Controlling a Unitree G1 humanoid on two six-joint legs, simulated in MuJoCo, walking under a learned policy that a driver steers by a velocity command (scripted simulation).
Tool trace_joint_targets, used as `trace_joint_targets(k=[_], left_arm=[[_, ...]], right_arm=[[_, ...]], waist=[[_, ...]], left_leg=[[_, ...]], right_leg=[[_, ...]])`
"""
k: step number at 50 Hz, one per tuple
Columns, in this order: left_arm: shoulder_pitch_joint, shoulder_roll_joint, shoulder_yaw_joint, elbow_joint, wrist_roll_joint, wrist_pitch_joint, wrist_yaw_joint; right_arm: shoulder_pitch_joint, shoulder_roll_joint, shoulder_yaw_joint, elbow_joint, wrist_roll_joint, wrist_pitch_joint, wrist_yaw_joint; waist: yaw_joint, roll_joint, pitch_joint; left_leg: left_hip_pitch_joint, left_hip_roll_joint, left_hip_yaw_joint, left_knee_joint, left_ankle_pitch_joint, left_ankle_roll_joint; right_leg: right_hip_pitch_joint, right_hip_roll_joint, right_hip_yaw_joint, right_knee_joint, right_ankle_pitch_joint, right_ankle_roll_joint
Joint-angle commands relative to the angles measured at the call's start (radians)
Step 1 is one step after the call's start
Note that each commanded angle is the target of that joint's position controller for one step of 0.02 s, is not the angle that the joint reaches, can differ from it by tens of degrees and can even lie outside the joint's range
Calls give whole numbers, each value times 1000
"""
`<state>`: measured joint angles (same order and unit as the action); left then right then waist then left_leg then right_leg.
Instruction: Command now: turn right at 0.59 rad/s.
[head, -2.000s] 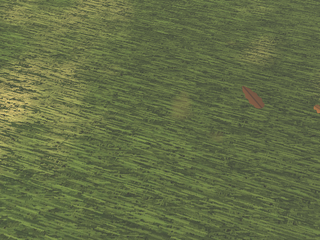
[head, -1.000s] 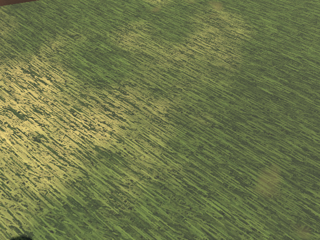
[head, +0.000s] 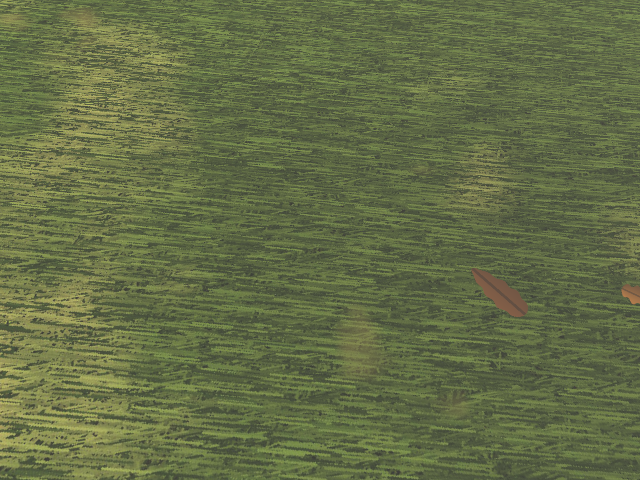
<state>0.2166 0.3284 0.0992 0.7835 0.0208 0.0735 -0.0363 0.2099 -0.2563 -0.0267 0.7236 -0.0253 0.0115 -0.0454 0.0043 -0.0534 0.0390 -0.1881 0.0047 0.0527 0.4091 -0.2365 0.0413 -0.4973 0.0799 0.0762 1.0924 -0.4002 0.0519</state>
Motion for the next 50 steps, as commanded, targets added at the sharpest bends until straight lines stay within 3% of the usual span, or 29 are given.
trace_joint_targets(k=[1, 7, 10, 11, 12, 13, 14, 15, 17, 19, 22, 27, 31, 35, 37, 38, 39, 40, 41, 42, 43, 44, 46, 48, 50], left_arm=[[-52, 48, 1, -83, -6, 0, -10], [-86, 30, -19, -123, -20, 2, -15], [-64, 32, -19, -131, -19, -7, -10], [-31, 30, -20, -124, -10, -16, -4], [3, 64, -13, -115, 5, -31, 7], [22, 181, 8, -128, 14, -47, 18], [96, 258, 35, -123, -12, -48, 18], [109, 202, 24, -111, -22, -47, 19], [-19, 123, -2, -125, -17, -38, 32], [-45, 106, -9, -132, -22, -38, 40], [-6, 127, -2, -121, -19, -45, 35], [43, 143, 7, -111, -8, -42, 33], [45, 156, 14, -114, 0, -38, 30], [13, 160, 18, -117, 1, -34, 24], [-33, 150, 16, -121, -12, -32, 26], [-40, 125, 9, -125, -22, -35, 31], [35, 40, -10, -126, -22, -39, 33], [46, 91, 3, -130, -3, -35, 43], [45, 141, 17, -115, 18, -32, 44], [50, 131, 19, -94, 12, -28, 37], [66, 116, 16, -75, 3, -24, 29], [75, 104, 12, -68, 0, -19, 20], [64, 89, 3, -60, -7, -15, 14], [26, 76, -8, -65, 0, -14, 10], [-20, 69, -17, -67, 10, -17, 2]], right_arm=[[73, -163, -47, -36, 0, -9, 0], [46, -197, -65, -33, -4, -7, 24], [35, -213, -72, -26, 6, -2, 31], [23, -212, -73, -24, 15, 2, 30], [54, -199, -72, -15, 14, 5, 32], [95, -115, -52, -49, -5, 14, 37], [-14, -112, -42, -106, -4, 31, 21], [-31, -143, -48, -95, -2, 41, 18], [-17, -151, -53, -67, 15, 32, 26], [23, -167, -59, -47, -4, 33, 33], [20, -146, -55, -51, 3, 42, 37], [-41, -136, -50, -76, 3, 47, 29], [-72, -129, -43, -95, 10, 35, 24], [-45, -131, -37, -102, 22, 20, 15], [26, -124, -34, -86, 21, 8, 4], [56, -147, -39, -78, 12, -1, -7], [40, -223, -49, -92, -1, -5, -16], [-10, -293, -64, -111, -1, 4, -5], [7, -236, -53, -106, 3, 6, 6], [-33, -174, -35, -109, 11, 4, 13], [-73, -148, -27, -115, 8, 3, 16], [-85, -146, -26, -113, 8, -1, 12], [-52, -142, -25, -98, 6, -6, 11], [25, -149, -31, -68, 3, -12, 18], [77, -161, -38, -37, 2, -15, 26]], waist=[[-46, 208, -57], [-46, 248, -71], [-26, 246, -82], [6, 213, -90], [27, 111, -111], [-5, -174, -128], [70, -219, -119], [67, -89, -97], [2, -47, -22], [-14, -69, -57], [-7, -37, -81], [24, -64, -55], [30, -61, -61], [11, -78, -74], [-42, -68, -73], [-55, -24, -75], [-7, 194, -101], [-3, 294, -55], [1, 199, -43], [20, 156, -17], [35, 153, -8], [40, 190, -21], [18, 199, -42], [-23, 207, -62], [-54, 230, -27]], left_leg=[[232, 247, -144, -48, 569, 161], [139, 274, -61, -6, 576, 150], [110, 285, -39, 64, 538, 120], [62, 272, -5, 129, 461, 82], [-38, 241, 43, 254, 307, 22], [-291, 131, 119, 517, -254, -51], [-416, 2, 9, 651, -441, -72], [-436, 38, -59, 731, -393, -75], [-417, 59, -89, 691, -231, -75], [-373, 41, -75, 686, -165, -88], [-366, 24, -78, 643, -144, -97], [-373, 5, -95, 514, -155, -94], [-305, -24, -105, 422, -164, -76], [-170, -61, -114, 275, -177, -51], [-15, -66, -114, 51, -68, -38], [92, -3, -157, -84, -3, -27], [186, 247, -390, -182, -60, 23], [75, 383, -586, -193, 55, 143], [26, 377, -540, -166, 134, 190], [-11, 317, -443, -151, 174, 181], [-23, 252, -346, -140, 215, 157], [0, 216, -293, -128, 269, 146], [48, 189, -233, -102, 388, 148], [128, 191, -259, -145, 92, 153], [158, 204, -316, -208, -177, 158]], right_leg=[[-124, -22, -42, -61, -26, 21], [99, -46, -131, -314, -61, -26], [199, -35, -159, -487, -4, -62], [284, -26, -160, -624, 108, -79], [411, -62, -63, -753, 225, -99], [561, -349, 313, -796, 499, -160], [501, -475, 456, -749, 804, -340], [514, -429, 374, -738, 810, -365], [432, -295, 242, -757, 683, -297], [433, -238, 201, -752, 720, -274], [434, -231, 225, -754, 667, -277], [405, -230, 324, -764, 470, -293], [360, -221, 389, -736, 456, -292], [321, -200, 460, -698, 545, -261], [258, -153, 466, -661, 488, -200], [184, -105, 430, -609, 349, -146], [81, 10, 264, -405, 5, -83], [-26, 129, 82, -249, -197, -62], [3, 58, 94, -98, -180, -54], [19, 48, 99, -39, -125, -50], [34, 45, 89, 6, -74, -39], [30, 46, 75, 34, -41, -29], [28, 53, 60, 26, -29, -10], [-11, 38, 50, -54, -8, -13], [-39, 25, 41, -151, -7, -22]])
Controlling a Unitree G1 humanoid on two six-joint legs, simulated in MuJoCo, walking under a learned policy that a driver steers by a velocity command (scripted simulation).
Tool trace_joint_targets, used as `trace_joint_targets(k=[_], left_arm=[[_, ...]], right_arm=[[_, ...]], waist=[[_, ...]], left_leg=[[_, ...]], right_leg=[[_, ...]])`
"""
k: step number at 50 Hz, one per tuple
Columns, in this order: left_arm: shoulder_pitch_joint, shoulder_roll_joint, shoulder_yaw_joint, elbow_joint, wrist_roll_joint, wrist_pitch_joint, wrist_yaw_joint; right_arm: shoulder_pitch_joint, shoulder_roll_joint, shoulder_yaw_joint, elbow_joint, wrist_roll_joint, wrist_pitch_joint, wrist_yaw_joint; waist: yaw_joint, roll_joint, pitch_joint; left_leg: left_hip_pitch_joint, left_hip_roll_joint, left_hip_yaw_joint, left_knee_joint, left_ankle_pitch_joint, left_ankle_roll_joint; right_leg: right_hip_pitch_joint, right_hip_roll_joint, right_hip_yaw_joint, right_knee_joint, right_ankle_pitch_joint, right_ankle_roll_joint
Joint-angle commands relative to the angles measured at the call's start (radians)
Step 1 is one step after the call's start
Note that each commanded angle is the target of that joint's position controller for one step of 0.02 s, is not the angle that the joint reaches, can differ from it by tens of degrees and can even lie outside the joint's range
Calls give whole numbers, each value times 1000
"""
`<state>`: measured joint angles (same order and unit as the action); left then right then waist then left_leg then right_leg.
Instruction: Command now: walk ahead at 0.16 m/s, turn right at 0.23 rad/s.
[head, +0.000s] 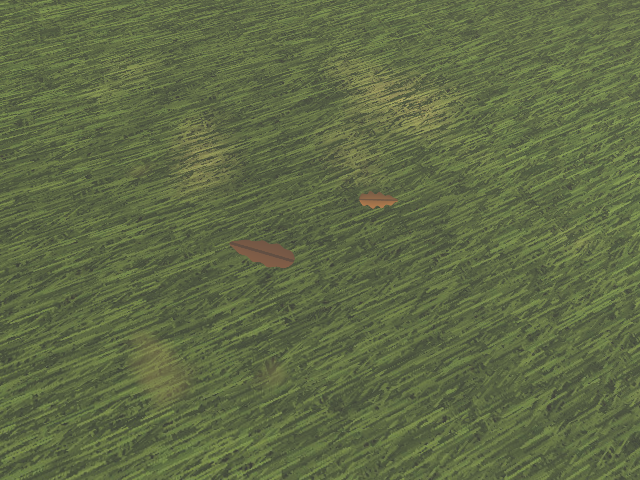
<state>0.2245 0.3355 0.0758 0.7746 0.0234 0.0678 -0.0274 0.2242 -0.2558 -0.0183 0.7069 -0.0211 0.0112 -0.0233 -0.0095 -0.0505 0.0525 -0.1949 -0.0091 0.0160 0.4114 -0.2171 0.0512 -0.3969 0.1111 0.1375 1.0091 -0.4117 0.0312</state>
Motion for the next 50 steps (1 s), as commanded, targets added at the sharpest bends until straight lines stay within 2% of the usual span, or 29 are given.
trace_joint_targets(k=[1, 4, 6, 7, 9, 10, 11, 12, 13, 14, 15, 17, 19, 22, 25, 27, 29, 30, 31, 32, 33, 34, 35, 36, 37, 39, 42, 46, 50], left_arm=[[-42, 58, 3, -56, 10, -16, -10], [-79, 32, -17, -46, 13, -37, -13], [-88, 21, -28, -39, 8, -52, -11], [-68, 16, -31, -28, 4, -60, -8], [49, 5, -35, 25, 6, -80, 6], [142, 42, -27, 56, 11, -93, 17], [248, 139, -9, 61, 22, -103, 29], [248, 208, 14, 77, 10, -106, 34], [189, 144, -1, 73, 6, -109, 32], [133, 92, -16, 60, 0, -117, 28], [104, 68, -23, 54, 0, -124, 26], [118, 44, -31, 68, -3, -140, 26], [161, 43, -31, 98, -12, -149, 23], [201, 34, -36, 132, -12, -150, 22], [232, 49, -35, 161, -9, -153, 27], [242, 64, -33, 180, -8, -154, 32], [220, 79, -32, 189, -7, -155, 37], [211, 89, -29, 194, -3, -154, 41], [203, 99, -26, 197, 0, -149, 42], [199, 97, -28, 196, -2, -147, 41], [256, 12, -51, 163, -18, -150, 34], [331, -24, -50, 170, -24, -149, 30], [227, 54, -28, 159, -1, -148, 30], [171, 55, -27, 143, -3, -153, 21], [142, 29, -33, 142, -3, -153, 17], [168, -4, -39, 157, 14, -129, 6], [121, -29, -43, 143, 15, -109, -6], [-65, -33, -47, 80, 16, -105, -12], [-212, -60, -62, 37, 6, -114, -15]], right_arm=[[78, -165, -49, -6, -4, -18, 8], [102, -181, -60, 28, -7, -28, 20], [110, -192, -67, 47, -8, -27, 30], [106, -195, -70, 55, -5, -24, 35], [85, -176, -69, 66, 8, -20, 37], [60, -131, -57, 52, 6, -27, 37], [7, -30, -27, -1, 8, -37, 45], [-52, -108, -43, -26, -8, -41, 38], [-53, -156, -59, -15, -8, -41, 42], [-10, -149, -59, 12, -2, -45, 55], [18, -145, -59, 32, -2, -47, 62], [16, -130, -55, 50, -20, -43, 73], [-26, -108, -50, 34, -23, -39, 77], [-142, -82, -36, -8, -17, -37, 79], [-236, -61, -21, -44, -10, -36, 82], [-255, -67, -21, -54, -9, -36, 77], [-207, -81, -26, -42, -9, -39, 65], [-134, -98, -35, -19, -10, -42, 55], [-4, -119, -46, 25, -10, -48, 44], [165, -149, -60, 80, -19, -58, 30], [297, -252, -85, 101, -44, -64, 15], [299, -293, -91, 111, -31, -62, 27], [194, -236, -82, 111, 2, -59, 32], [88, -165, -64, 94, 8, -63, 36], [43, -120, -52, 93, 3, -71, 40], [36, -79, -37, 119, 5, -86, 39], [102, -89, -40, 163, 12, -108, 41], [177, -84, -36, 208, 16, -110, 39], [236, -88, -32, 242, 16, -112, 33]], waist=[[-46, 225, -22], [-48, 204, -3], [-43, 206, 7], [-26, 201, 13], [47, 139, 11], [90, 63, -32], [141, -170, -94], [146, -142, 43], [100, -45, 114], [61, -46, 113], [37, -53, 95], [29, -54, 59], [29, -42, 52], [46, -41, 77], [63, -48, 91], [58, -44, 91], [21, -42, 61], [-15, -45, 14], [-74, -32, -63], [-145, -4, -157], [-153, 155, -299], [-104, 301, -372], [-71, 174, -221], [-34, 120, -96], [-13, 90, -46], [33, 116, -20], [42, 110, -1], [11, 97, 50], [-29, 103, 52]], left_leg=[[165, 225, -291, -227, -233, 152], [126, 235, -276, -238, -230, 163], [55, 228, -255, -231, -220, 167], [4, 220, -240, -220, -214, 163], [-166, 175, -186, -119, -234, 127], [-314, 134, -137, -5, -276, 90], [-479, 19, 9, 316, -335, 34], [-611, -14, 15, 457, -332, 33], [-621, 48, -48, 532, -247, 38], [-600, 63, -54, 546, -171, 32], [-569, 79, -46, 547, -116, 20], [-536, 84, -12, 582, -40, -7], [-554, 88, 10, 584, 7, -30], [-549, 84, 44, 479, 69, -54], [-465, 65, 65, 315, 127, -39], [-410, 47, 75, 240, 127, -8], [-303, 13, 83, 192, 91, 31], [-207, -17, 89, 179, 57, 48], [-57, -48, 96, 138, 44, 68], [184, -15, 59, 98, 58, 95], [460, 258, -275, 61, -164, 158], [537, 444, -732, -110, -192, 254], [391, 384, -676, -152, -259, 229], [235, 354, -512, -174, -219, 210], [138, 303, -403, -207, -119, 187], [26, 236, -261, -244, 37, 156], [10, 218, -180, -286, 152, 170], [59, 181, -104, -321, 232, 160], [102, 161, -49, -299, 362, 134]], right_leg=[[-133, -15, -31, -117, 1, -7], [-44, -54, -110, -276, -36, -31], [66, -54, -155, -394, -63, -57], [144, -50, -173, -478, -16, -75], [403, -36, -196, -677, 154, -113], [587, -117, -84, -696, 94, -128], [694, -395, 310, -843, -256, -189], [538, -508, 506, -924, -333, -284], [488, -460, 429, -909, -308, -293], [467, -402, 342, -912, -216, -265], [464, -355, 254, -921, -93, -239], [457, -302, 137, -916, 153, -229], [451, -287, 72, -904, 343, -235], [412, -267, 11, -901, 496, -237], [391, -275, -17, -898, 590, -227], [421, -303, -19, -890, 662, -220], [453, -316, -41, -814, 871, -198], [469, -316, -55, -717, 1033, -181], [464, -299, -76, -550, 1130, -166], [347, -259, -105, -327, 1015, -150], [91, -168, -150, 18, 597, -125], [-137, 5, -93, 276, -118, -111], [-205, -69, -19, 328, -36, -133], [-205, -121, -45, 285, 68, -139], [-173, -157, -63, 229, 119, -139], [-91, -189, -81, 163, 145, -120], [-133, -204, -115, 103, 190, -94], [-265, -226, -157, -77, 341, -58], [-210, -189, -205, -313, 457, -53]])
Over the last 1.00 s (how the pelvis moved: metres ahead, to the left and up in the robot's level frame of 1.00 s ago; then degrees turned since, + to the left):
0.01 0.00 0.00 -33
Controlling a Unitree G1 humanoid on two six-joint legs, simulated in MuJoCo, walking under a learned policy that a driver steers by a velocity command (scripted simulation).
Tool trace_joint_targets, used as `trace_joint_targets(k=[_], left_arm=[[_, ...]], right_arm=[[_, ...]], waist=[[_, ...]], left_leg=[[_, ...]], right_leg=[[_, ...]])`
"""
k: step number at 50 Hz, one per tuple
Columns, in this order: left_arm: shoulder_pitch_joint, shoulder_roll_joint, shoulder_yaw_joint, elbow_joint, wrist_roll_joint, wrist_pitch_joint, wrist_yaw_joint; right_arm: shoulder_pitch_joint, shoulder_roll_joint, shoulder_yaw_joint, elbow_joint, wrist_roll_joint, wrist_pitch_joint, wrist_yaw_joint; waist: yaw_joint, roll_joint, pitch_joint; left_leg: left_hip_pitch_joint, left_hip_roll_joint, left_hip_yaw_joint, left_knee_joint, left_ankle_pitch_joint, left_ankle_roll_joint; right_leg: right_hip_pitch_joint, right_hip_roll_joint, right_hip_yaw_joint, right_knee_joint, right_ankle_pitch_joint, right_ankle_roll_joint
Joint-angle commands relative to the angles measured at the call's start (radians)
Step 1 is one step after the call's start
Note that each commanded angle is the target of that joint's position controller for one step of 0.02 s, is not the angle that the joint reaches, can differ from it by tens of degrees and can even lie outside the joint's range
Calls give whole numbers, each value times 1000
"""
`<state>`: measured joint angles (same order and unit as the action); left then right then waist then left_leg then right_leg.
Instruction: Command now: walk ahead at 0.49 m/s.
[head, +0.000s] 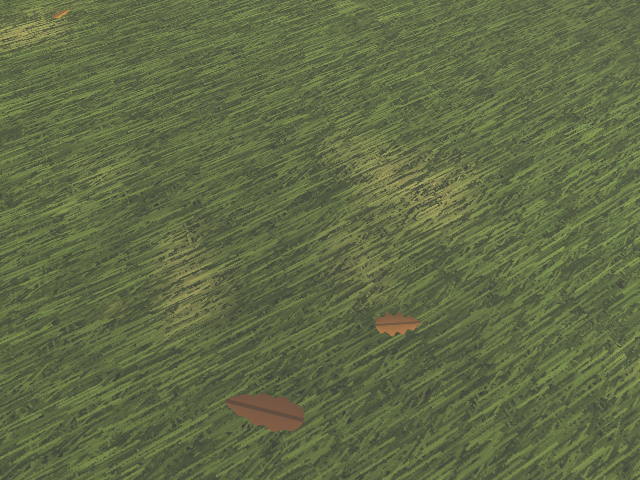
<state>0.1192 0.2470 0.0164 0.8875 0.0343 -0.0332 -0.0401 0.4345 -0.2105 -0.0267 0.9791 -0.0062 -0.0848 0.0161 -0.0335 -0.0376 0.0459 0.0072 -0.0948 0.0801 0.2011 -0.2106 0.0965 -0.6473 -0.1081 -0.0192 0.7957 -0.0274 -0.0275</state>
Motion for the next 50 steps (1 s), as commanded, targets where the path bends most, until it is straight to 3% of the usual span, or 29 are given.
trace_joint_targets(k=[1, 4, 6, 8, 9, 10, 11, 12, 13, 14, 16, 18, 21, 24, 29, 31, 32, 33, 34, 35, 37, 38, 42, 50], left_arm=[[-134, 30, -4, -85, -6, -14, -1], [-184, 44, -1, -110, -6, -18, 4], [-162, 58, 6, -111, -6, -25, 8], [2, 87, 23, -61, -4, -37, 22], [169, 107, 36, -5, 9, -49, 33], [340, 182, 56, 27, 35, -58, 48], [345, 252, 76, 34, 30, -47, 48], [297, 196, 70, 25, -21, -40, 40], [195, 141, 52, 17, -29, -45, 40], [147, 81, 38, 17, -25, -50, 38], [122, 34, 21, 35, -28, -57, 45], [140, 47, 17, 54, -23, -69, 45], [129, 69, 13, 71, -17, -72, 45], [162, 65, 6, 96, -15, -59, 47], [192, 56, 1, 130, -11, -29, 58], [185, 47, -1, 136, -18, -17, 67], [219, 33, -3, 136, -14, -15, 70], [338, -20, -10, 160, -25, -9, 68], [347, -29, -14, 195, -26, 7, 75], [308, -4, -8, 195, -23, 15, 79], [251, 23, 3, 191, -21, 20, 77], [245, 15, 1, 193, -21, 20, 75], [241, -13, -6, 221, -23, 18, 83], [245, -28, -11, 257, -23, 28, 90]], right_arm=[[44, -136, -23, -21, 0, -15, -9], [77, -141, -22, 6, -10, -8, -18], [61, -151, -24, 14, -17, -2, -26], [34, -166, -28, 18, -21, 3, -29], [24, -158, -24, 18, -14, 6, -29], [29, -123, -11, -17, 0, 2, -29], [185, -23, 5, -10, 40, 7, -25], [104, -142, -27, 5, 11, 16, -40], [24, -119, -26, -21, 9, 11, -38], [-13, -101, -23, -24, 2, 10, -37], [-12, -82, -24, -16, -21, 37, -26], [5, -52, -22, -6, -23, 60, -18], [-30, -37, -16, -5, -23, 80, -22], [-119, -35, -6, -14, -17, 86, -33], [-170, -45, 2, 1, -14, 84, -51], [-146, -49, 7, 19, -21, 72, -57], [-115, -101, -2, 32, -26, 62, -63], [-149, -143, -5, 29, -17, 58, -63], [-175, -91, 6, 33, -4, 60, -54], [-198, -56, 13, 32, -5, 60, -48], [-190, -47, 16, 46, -3, 61, -52], [-175, -46, 16, 57, 2, 61, -57], [-158, -41, 15, 81, 1, 63, -60], [-136, -28, 18, 120, -2, 67, -62]], waist=[[-14, 92, 59], [-22, 94, 64], [1, 100, 50], [74, 113, -38], [143, 89, -122], [189, 3, -253], [113, -218, -382], [118, -12, -326], [79, -20, -187], [58, 10, -113], [11, -15, -72], [-15, -12, -94], [-37, -29, -91], [-4, -66, -91], [22, -55, -64], [0, 3, -41], [20, 68, -56], [99, 164, -49], [77, 167, -37], [72, 150, 6], [52, 134, 4], [49, 126, -1], [40, 58, -6], [36, 41, 7]], left_leg=[[-72, 255, -113, -83, 382, 88], [43, 297, -123, -41, 483, 91], [103, 315, -118, 26, 636, 82], [115, 302, -97, 228, 874, 58], [38, 261, -63, 428, 833, 33], [-168, 206, -27, 725, 485, 8], [-504, 5, -9, 1096, -361, -37], [-543, 42, -151, 1147, -323, -29], [-561, 78, -160, 1113, -252, -30], [-548, 109, -149, 1056, -211, -35], [-464, 130, -139, 960, -168, -57], [-393, 109, -122, 905, -137, -76], [-367, 113, -94, 751, -71, -90], [-329, 117, -58, 584, 3, -88], [-255, 120, -54, 405, -21, -68], [-138, 149, -88, 192, 122, -55], [-61, 241, -181, 173, 302, -45], [-70, 326, -264, 191, 462, 16], [-188, 331, -270, 171, 380, 43], [-244, 283, -247, 154, 284, 14], [-245, 222, -198, 144, 223, -26], [-226, 211, -188, 143, 217, -31], [-177, 211, -183, 147, 244, -26], [-178, 202, -179, 130, 220, -25]], right_leg=[[47, 40, -57, -134, 80, 2], [41, 57, -53, -201, 33, -25], [90, 82, -58, -241, -52, -55], [295, 144, -76, -293, -130, -95], [508, 136, -63, -352, -54, -125], [775, -85, 159, -329, 45, -176], [1011, -370, 605, -379, 305, -356], [917, -307, 553, -396, 426, -335], [784, -268, 379, -412, 545, -305], [680, -219, 280, -445, 601, -267], [546, -147, 160, -501, 611, -206], [492, -126, 103, -514, 699, -203], [444, -89, 25, -519, 702, -190], [445, -64, -2, -510, 627, -167], [447, -99, 70, -482, 334, -168], [400, -68, 86, -442, 95, -114], [365, -25, 74, -401, -39, -77], [352, 60, 32, -410, -228, -51], [456, 76, 15, -443, -273, -36], [491, 71, 31, -458, -224, -29], [526, 46, 48, -459, -134, -34], [524, 36, 53, -465, -118, -34], [517, 28, 54, -482, -116, -24], [526, 20, 54, -484, -119, -20]])
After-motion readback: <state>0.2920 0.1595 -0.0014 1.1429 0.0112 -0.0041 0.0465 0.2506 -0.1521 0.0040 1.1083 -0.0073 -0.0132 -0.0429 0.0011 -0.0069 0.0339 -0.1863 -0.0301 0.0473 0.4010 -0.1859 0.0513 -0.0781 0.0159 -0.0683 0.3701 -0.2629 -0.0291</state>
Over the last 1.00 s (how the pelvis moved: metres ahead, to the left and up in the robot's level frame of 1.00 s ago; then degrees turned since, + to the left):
0.42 0.01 0.00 -1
